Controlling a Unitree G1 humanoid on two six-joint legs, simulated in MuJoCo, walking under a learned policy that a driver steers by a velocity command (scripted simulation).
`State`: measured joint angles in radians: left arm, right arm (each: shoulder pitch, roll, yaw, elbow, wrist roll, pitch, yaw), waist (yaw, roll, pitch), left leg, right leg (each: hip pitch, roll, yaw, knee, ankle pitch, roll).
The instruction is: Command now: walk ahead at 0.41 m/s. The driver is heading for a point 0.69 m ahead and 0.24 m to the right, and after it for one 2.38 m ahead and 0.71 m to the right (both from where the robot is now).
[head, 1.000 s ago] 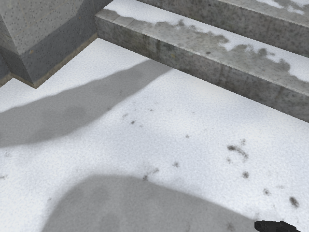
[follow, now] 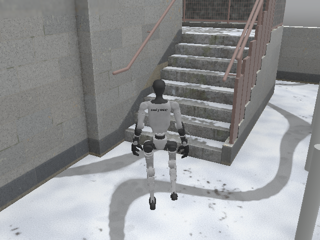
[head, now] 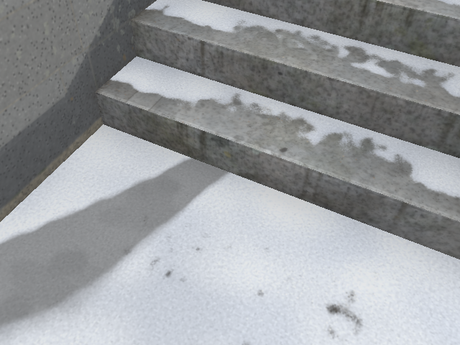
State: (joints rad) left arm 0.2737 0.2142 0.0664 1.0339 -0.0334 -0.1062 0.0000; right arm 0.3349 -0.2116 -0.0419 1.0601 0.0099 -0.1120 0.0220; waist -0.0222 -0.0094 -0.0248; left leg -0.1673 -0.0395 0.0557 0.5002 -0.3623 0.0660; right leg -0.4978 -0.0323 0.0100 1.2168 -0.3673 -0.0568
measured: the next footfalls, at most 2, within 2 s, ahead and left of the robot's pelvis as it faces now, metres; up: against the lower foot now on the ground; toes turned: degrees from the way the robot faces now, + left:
right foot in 0.30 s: +0.34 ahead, -0.12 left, +0.00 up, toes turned -3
left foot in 0.78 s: +0.35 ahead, +0.09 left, +0.00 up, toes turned -21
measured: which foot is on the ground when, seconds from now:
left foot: down 0.00-0.32, up 0.34-0.76, down 0.78-1.00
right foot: up 0.00-0.28, down 0.30-0.80, up 0.82-1.00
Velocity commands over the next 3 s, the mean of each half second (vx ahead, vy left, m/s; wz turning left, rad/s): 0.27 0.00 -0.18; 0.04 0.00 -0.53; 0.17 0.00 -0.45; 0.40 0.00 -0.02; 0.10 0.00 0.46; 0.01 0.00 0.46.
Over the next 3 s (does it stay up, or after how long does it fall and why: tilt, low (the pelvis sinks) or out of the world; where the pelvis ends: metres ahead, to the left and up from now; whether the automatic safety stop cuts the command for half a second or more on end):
stays up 0.64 -0.23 0.01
